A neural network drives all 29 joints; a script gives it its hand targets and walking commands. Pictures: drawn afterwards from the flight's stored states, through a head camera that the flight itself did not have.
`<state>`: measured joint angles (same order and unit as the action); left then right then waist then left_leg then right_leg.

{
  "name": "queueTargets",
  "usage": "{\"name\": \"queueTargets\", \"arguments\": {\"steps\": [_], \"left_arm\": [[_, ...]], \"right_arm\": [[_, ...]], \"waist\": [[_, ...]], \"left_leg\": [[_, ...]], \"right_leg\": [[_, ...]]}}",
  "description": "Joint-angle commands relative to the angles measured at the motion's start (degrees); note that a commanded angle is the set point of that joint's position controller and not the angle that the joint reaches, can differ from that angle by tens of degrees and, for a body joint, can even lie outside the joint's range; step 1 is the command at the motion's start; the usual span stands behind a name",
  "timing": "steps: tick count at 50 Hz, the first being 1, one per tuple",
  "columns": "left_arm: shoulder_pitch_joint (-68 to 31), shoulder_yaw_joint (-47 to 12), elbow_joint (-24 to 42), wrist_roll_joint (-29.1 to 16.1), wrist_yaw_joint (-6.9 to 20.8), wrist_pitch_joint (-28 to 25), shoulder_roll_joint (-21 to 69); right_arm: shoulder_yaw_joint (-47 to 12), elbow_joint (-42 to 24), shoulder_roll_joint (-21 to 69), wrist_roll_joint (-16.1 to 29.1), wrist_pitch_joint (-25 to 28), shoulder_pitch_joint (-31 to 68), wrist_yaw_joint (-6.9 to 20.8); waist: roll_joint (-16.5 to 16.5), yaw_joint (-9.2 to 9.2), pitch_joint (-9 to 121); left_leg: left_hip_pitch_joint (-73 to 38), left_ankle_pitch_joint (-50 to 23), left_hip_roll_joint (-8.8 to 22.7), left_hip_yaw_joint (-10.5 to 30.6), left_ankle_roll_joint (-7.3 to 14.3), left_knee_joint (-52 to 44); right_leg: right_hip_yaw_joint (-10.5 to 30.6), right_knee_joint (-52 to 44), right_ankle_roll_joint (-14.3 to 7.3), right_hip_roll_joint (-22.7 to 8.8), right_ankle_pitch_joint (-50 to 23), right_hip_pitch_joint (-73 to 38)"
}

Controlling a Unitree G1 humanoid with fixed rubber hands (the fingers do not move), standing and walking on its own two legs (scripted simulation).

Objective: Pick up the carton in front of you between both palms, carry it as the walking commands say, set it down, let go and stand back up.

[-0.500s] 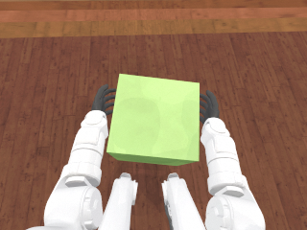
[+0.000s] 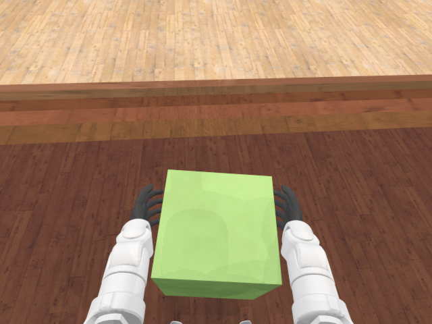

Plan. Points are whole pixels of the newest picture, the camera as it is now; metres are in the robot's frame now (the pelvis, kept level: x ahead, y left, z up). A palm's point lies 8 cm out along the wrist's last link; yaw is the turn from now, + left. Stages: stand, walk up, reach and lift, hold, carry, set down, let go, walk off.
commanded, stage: reach and lift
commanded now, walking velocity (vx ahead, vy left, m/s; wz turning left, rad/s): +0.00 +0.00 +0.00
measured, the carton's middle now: (214, 240) +0.31 +0.00 -0.10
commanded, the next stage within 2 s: hold in 1.28 s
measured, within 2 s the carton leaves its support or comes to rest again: neither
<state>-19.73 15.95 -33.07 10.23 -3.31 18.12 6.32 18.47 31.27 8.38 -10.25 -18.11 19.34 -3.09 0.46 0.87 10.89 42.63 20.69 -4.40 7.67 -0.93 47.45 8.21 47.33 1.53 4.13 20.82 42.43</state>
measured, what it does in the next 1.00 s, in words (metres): stands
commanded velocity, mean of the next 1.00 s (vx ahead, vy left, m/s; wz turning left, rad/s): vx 0.00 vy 0.00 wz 0.00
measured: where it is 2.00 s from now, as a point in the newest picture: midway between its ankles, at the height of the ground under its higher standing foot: outside the picture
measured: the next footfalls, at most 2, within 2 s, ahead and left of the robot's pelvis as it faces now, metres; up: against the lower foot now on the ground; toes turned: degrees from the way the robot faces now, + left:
none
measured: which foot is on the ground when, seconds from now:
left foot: down 0.00-1.00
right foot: down 0.00-1.00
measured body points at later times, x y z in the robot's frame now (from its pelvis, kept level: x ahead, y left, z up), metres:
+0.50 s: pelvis +0.00 -0.01 +0.04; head -0.04 +0.00 +0.49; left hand +0.30 +0.15 +0.05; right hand +0.31 -0.16 +0.06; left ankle +0.02 +0.13 -0.70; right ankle +0.02 -0.13 -0.70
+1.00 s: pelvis +0.01 +0.00 +0.05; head -0.02 +0.00 +0.50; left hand +0.31 +0.15 +0.07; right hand +0.32 -0.15 +0.07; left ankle +0.02 +0.13 -0.70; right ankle +0.02 -0.13 -0.70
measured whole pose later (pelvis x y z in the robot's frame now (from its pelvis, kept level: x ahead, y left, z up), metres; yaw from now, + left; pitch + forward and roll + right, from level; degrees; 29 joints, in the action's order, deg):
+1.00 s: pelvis +0.01 +0.00 +0.05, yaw +0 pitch -4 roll +0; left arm -16.2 14.5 -19.5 16.6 -0.6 37.5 9.0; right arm 15.8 19.8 9.3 -17.0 -36.6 17.2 0.4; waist 0.2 0.1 0.8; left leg 7.0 11.6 -2.5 7.7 -0.5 22.4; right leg 8.3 22.5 0.8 2.2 11.7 7.0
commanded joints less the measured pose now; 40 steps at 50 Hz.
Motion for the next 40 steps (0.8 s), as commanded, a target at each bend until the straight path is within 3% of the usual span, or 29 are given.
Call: {"name": "queueTargets", "arguments": {"steps": [1, 11, 17, 20, 27, 40], "left_arm": [[-26.58, -33.63, 2.27, -7.77, 14.31, 1.01, 58.33], [-21.92, -36.59, 11.04, -9.75, 15.79, 10.69, 57.72], [-22.31, -31.31, 9.9, -7.34, 16.9, 15.06, 56.43], [-25.88, -28.98, 8.51, -6.47, 17.66, 15.33, 56.25], [-32.69, -30.18, 9.95, -7.14, 18.35, 14.8, 57.82], [-29.75, -30.7, 11.83, -6.88, 17.83, 16.19, 57.12]], "right_arm": [[-34.94, 1.39, 56.85, 6.64, -1.97, 24.38, 14.22], [-38.05, -6.16, 56.92, 8.76, -11.34, 19.08, 16.01], [-33.27, -5.17, 55.57, 6.35, -15.64, 19.78, 16.81], [-30.59, -3.65, 55.71, 5.29, -15.97, 22.94, 17.31], [-31.61, -4.49, 57.71, 6.01, -15.51, 29.22, 17.96], [-31.68, -6.43, 55.89, 5.67, -16.5, 26.82, 18.08]], "waist": [[-0.91, -0.22, 22.35], [-0.52, -0.77, 10.88], [0.24, -0.74, 0.08], [0.35, -0.61, -1.75], [-0.18, -0.68, 3.3], [-0.61, -0.72, 4.29]], "left_leg": [[-21.21, -21.41, -1.79, -2.25, 0.29, -9.87], [-34.11, -23.63, -0.95, -2.7, -0.24, -21.86], [-34.18, -13.83, -0.81, -3.41, 0.36, -25.92], [-33.33, -9.44, -0.59, -3.82, 0.73, -26.0], [-34.73, -9.36, -0.59, -4.16, 0.85, -25.39], [-38.27, -15.12, -0.7, -4.09, 0.09, -26.94]], "right_leg": [[-3.25, -9.4, -0.72, 2.24, -21.15, -18.66], [-3.16, -21.5, -0.46, 1.04, -23.72, -32.59], [-3.53, -26.12, -0.58, 0.54, -14.6, -33.07], [-3.82, -26.4, -0.94, 0.28, -10.27, -32.36], [-4.16, -25.48, -1.0, 0.27, -10.3, -34.34], [-4.55, -26.77, -0.81, 1.09, -14.94, -36.56]]}}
